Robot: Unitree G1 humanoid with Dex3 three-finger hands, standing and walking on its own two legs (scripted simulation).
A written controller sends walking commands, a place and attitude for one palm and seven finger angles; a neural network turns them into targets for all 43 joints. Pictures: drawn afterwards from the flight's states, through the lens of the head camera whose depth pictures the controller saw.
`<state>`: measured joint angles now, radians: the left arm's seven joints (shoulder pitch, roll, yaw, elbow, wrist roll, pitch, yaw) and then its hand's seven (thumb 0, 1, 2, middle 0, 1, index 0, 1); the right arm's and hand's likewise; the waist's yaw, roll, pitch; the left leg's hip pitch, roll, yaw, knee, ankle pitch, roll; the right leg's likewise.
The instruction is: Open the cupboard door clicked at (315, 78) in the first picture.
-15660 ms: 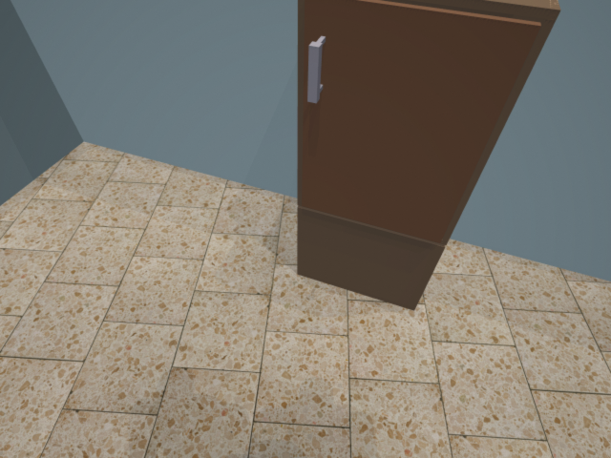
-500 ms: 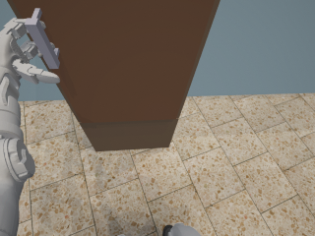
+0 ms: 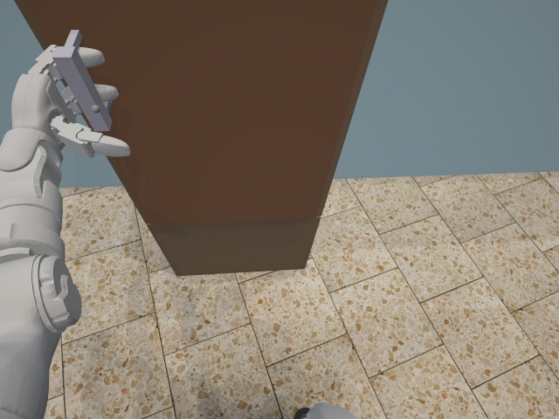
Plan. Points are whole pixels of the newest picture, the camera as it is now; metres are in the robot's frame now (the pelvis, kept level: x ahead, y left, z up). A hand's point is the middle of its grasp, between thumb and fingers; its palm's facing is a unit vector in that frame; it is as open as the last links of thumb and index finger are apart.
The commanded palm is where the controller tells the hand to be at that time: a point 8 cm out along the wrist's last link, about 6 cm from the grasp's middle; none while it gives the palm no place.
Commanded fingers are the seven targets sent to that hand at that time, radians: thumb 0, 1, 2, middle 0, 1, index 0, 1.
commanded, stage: slide the fingers in behind the handle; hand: left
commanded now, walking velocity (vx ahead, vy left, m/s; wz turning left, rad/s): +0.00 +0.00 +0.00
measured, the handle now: (89, 83) +0.56 +0.23 +0.14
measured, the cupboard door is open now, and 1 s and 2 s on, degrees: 0 0 31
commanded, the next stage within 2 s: close the thumb around the handle in 0.18 s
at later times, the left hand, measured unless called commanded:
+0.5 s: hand (95, 109) +0.50 +0.21 +0.14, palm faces -0.01 -1.00 -0.02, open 12.8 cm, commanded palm +0.48 +0.26 +0.13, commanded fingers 0.00 0.17 0.59 -0.35 -1.27 -0.35 -1.27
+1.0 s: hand (98, 109) +0.51 +0.21 +0.14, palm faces -0.05 -1.00 +0.01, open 5.7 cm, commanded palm +0.49 +0.26 +0.13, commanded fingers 0.00 0.90 0.90 -0.40 -1.35 -0.40 -1.35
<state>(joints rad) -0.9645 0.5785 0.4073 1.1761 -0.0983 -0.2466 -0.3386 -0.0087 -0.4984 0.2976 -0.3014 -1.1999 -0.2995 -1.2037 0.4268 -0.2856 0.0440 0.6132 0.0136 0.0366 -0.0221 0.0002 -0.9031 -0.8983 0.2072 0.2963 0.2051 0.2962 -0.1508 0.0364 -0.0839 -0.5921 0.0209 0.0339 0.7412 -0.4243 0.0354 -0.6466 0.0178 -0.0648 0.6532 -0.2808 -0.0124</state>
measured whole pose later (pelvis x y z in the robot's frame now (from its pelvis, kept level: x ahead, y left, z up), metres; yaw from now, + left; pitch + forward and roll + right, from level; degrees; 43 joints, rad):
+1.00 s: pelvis +0.00 +0.00 +0.00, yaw +0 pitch +17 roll -3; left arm -1.02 0.60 0.42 1.24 -0.09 -0.25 -0.38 0.01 0.70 0.83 -0.37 -1.34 -0.39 -1.35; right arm 0.44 -0.29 0.05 0.62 0.01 0.03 -0.03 0.00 -0.90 -0.90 0.21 0.30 0.21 0.30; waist -0.17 0.03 -0.08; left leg -0.63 0.02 0.03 0.76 -0.43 0.04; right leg -0.68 0.02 -0.07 0.66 -0.28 -0.01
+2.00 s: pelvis +0.01 -0.02 +0.02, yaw +2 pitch +2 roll +0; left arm -0.05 -0.05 -0.03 -0.06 -0.03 0.14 0.41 0.01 0.72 0.78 -0.32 -1.34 -0.36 -1.33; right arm 0.14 -0.18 0.04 0.59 -0.02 0.04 -0.04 0.01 -0.90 -0.90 0.21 0.30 0.20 0.30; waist 0.04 0.06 -0.05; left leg -0.21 0.00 0.01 0.55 -0.36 0.01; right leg -0.29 0.01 -0.09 0.54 -0.28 -0.03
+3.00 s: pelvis -0.04 -0.02 +0.02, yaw +3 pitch -4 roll +0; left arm -0.09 -0.10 -0.19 0.04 0.01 0.11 0.49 -0.01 -0.48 0.30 -0.32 -0.82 -0.29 -0.87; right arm 0.14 -0.17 0.04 0.65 -0.03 0.07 -0.05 0.01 -0.90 -0.90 0.20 0.30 0.20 0.30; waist 0.04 0.05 0.01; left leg -0.16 -0.01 0.00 0.51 -0.29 0.01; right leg -0.22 -0.01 -0.09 0.49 -0.20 -0.03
